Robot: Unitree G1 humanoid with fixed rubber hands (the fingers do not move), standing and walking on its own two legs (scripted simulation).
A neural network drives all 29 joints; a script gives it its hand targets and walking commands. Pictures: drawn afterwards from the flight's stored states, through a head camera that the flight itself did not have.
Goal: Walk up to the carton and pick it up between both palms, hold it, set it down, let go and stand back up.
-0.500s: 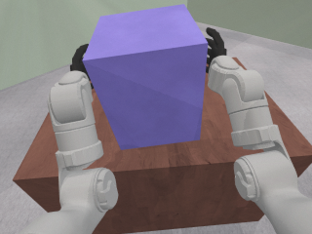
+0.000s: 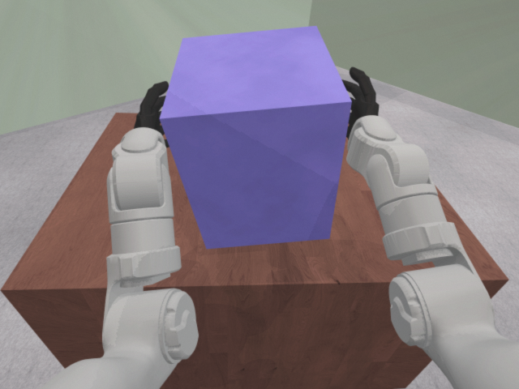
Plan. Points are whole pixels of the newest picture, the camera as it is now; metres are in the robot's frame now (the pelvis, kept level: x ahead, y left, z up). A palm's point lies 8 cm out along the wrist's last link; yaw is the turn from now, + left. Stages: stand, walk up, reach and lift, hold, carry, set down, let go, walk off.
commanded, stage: hold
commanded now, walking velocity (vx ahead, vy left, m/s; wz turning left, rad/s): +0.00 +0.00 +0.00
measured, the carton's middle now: (259, 142) +0.40 -0.01 +0.22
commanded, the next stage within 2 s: none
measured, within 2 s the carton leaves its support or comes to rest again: neither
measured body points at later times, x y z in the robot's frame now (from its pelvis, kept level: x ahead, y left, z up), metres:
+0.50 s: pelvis +0.01 +0.01 +0.00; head -0.03 -0.01 +0.45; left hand +0.37 +0.14 +0.25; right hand +0.38 -0.16 +0.24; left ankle +0.02 +0.13 -0.75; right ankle -0.01 -0.10 -0.75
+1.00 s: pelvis -0.01 +0.00 +0.00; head -0.06 +0.00 +0.45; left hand +0.37 +0.14 +0.28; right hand +0.37 -0.15 +0.28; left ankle +0.02 +0.13 -0.75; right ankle -0.01 -0.10 -0.75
